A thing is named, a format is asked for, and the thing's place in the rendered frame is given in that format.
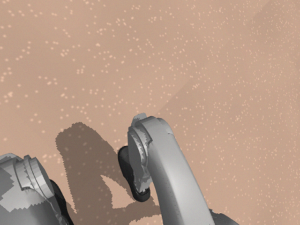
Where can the left robot foot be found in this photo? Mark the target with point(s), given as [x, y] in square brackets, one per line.
[61, 202]

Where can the right robot foot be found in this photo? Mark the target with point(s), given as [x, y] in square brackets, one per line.
[127, 171]

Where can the right robot hand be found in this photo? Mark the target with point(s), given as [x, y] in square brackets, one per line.
[221, 219]

